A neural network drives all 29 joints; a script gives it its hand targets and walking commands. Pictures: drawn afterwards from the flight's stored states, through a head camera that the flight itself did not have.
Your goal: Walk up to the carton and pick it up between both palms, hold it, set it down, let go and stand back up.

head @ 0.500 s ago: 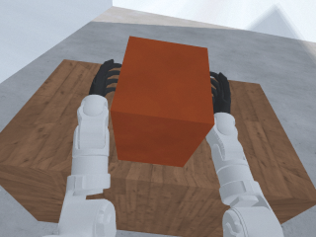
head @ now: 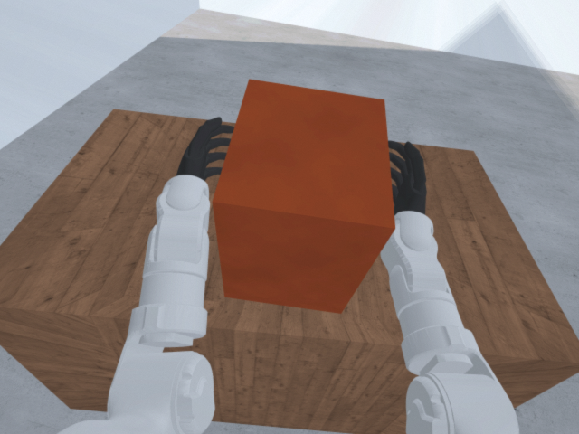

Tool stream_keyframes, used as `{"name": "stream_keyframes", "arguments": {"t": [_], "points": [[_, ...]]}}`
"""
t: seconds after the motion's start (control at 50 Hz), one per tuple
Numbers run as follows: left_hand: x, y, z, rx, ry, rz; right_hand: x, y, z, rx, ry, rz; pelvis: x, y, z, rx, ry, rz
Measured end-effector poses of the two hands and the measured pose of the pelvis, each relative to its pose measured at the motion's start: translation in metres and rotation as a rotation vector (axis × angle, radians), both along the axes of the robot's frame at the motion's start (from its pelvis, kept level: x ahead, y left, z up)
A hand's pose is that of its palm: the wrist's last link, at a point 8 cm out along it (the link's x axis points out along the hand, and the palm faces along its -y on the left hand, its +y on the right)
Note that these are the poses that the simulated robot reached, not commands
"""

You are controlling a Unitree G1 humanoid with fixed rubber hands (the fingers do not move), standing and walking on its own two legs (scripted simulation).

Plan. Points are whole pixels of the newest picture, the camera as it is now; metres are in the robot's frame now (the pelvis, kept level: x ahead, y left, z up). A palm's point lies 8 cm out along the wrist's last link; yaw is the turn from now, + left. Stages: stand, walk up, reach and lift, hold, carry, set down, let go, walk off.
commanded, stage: set down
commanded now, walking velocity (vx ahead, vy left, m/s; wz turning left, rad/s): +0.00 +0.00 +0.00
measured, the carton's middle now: (298, 205) +0.41 -0.03 +0.10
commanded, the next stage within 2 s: none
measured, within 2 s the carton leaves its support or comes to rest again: neither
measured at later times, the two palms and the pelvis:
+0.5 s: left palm (205, 179) +0.40 +0.11 +0.15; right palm (407, 212) +0.36 -0.17 +0.14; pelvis +0.00 +0.00 +0.00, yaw +0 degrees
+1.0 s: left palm (212, 185) +0.43 +0.10 +0.12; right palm (402, 220) +0.37 -0.18 +0.12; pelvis +0.01 +0.00 +0.00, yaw -1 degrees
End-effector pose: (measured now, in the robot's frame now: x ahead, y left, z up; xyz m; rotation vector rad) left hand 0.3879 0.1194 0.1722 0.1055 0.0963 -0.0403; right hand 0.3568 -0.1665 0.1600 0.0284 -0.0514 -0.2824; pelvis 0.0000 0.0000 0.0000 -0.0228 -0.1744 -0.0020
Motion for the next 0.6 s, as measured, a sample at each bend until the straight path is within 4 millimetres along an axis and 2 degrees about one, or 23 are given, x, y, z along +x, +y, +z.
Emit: {"name": "stream_keyframes", "arguments": {"t": [0.12,0.36,0.6], "points": [[-0.001,-0.005,0.002,0.005,-0.018,-0.002,-0.001,-0.005,0.001,-0.015,-0.019,-0.003,-0.002,-0.002,0.0,-0.003,0.0,0.014],[0.009,-0.01,-0.011,-0.006,0.035,-0.03,-0.001,-0.009,-0.012,0.0,0.025,-0.033,-0.007,-0.002,0.001,0.003,0.029,0.01],[0.022,-0.011,-0.028,-0.003,0.065,-0.055,0.005,-0.008,-0.025,0.016,0.05,-0.055,-0.001,0.001,0.001,0.001,0.053,0.002]]}}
